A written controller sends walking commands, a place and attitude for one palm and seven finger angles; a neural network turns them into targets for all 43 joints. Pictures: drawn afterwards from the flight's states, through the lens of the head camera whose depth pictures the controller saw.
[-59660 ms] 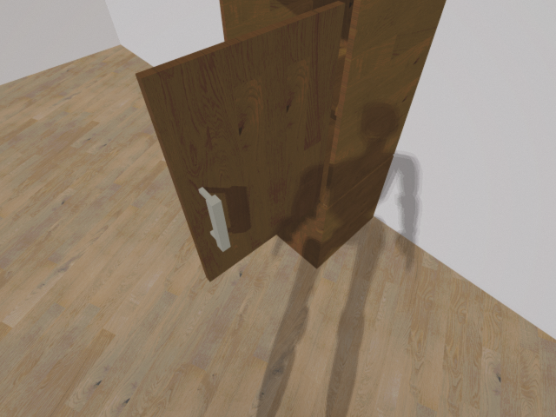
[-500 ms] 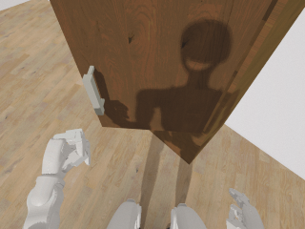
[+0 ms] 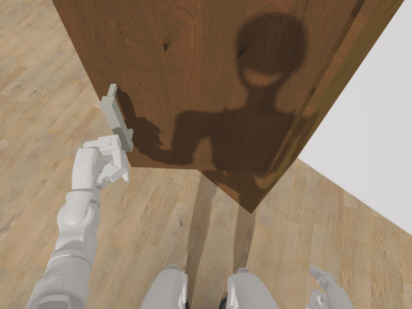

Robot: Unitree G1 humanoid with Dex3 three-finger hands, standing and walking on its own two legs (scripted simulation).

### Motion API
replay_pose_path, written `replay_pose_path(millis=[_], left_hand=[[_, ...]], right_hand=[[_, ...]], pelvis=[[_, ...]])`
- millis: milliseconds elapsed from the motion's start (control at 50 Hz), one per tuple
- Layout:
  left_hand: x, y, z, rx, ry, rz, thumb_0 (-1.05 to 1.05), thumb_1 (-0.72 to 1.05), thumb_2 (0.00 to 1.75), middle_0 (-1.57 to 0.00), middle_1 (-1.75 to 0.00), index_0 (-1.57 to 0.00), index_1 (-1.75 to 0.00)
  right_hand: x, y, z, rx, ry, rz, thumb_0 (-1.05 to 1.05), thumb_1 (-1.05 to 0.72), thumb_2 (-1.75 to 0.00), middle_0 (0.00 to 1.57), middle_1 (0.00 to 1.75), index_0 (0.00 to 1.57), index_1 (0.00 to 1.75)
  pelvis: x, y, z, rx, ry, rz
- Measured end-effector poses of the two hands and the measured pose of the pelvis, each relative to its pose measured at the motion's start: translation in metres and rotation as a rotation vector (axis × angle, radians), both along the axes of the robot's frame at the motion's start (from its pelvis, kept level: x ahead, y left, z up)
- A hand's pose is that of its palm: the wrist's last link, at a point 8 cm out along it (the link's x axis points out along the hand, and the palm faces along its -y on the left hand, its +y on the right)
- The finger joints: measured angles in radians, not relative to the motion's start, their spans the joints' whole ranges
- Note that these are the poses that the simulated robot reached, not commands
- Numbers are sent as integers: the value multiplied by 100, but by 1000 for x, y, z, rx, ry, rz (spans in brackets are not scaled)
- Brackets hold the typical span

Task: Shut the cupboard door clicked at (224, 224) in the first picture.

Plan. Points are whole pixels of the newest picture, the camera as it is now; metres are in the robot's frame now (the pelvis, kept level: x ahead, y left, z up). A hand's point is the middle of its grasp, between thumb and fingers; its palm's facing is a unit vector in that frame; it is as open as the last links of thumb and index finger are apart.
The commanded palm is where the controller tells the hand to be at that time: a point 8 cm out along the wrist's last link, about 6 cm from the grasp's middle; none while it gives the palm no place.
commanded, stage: bring the fist close to the handle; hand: left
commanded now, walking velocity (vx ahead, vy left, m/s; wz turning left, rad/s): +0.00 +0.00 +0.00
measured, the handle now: (120, 120) +0.48 +0.20 +0.03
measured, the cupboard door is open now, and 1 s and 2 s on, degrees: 40 37 23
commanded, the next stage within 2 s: push the door shut along its arc in 0.40 s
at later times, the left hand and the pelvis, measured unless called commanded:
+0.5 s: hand (125, 165) +0.37 +0.17 +0.03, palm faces -0.01 -1.00 -0.03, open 3.2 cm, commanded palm +0.35 +0.22 +0.03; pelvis +0.00 +0.00 +0.00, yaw +0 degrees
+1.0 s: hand (124, 143) +0.42 +0.18 +0.04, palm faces -0.12 -0.99 -0.03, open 2.9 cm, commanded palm +0.42 +0.22 +0.03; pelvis -0.01 +0.00 -0.01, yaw +0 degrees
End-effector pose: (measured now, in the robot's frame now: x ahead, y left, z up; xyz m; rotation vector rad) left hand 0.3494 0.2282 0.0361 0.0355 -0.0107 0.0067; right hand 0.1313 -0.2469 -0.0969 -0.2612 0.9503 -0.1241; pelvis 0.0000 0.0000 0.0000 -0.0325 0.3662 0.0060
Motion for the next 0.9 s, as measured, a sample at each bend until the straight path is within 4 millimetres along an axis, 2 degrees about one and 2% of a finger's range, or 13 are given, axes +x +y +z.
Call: replay_pose_path(millis=[100, 280, 580, 740, 900], left_hand=[[14, 2, 2, -7, -7, -2, 2, 90, 90, -130, -150, -130, -150], [6, 4, -4, -10, 21, 6, 2, 90, 90, -130, -150, -130, -150], [4, -5, 0, -5, -5, -18, 2, 90, 90, -130, -150, -130, -150], [28, 2, 1, 10, -9, -43, 2, 90, 90, -130, -150, -130, -150], [45, 7, 5, 2, 9, -106, 1, 91, 92, -130, -150, -130, -150]], right_hand=[[-12, -6, -3, -2, 39, -30, 1, -90, -90, 20, 30, 20, 30], [-26, -10, -1, -3, 88, -59, 1, -90, -90, 20, 30, 20, 30], [-6, -4, 1, 4, 40, -29, 1, -90, -90, 20, 30, 20, 30], [-7, -5, -3, -8, 43, -28, 1, -90, -90, 20, 30, 20, 30], [-32, -11, -8, -17, 110, -62, 1, -90, -90, 20, 30, 20, 30]], pelvis=[[1, 0, 0, 1, 12, -8], [5, 0, 5, 6, 10, -14], [3, 1, 4, 4, 4, -7], [-1, -1, -1, 0, 11, -3], [-2, 0, -3, -5, 22, -2]])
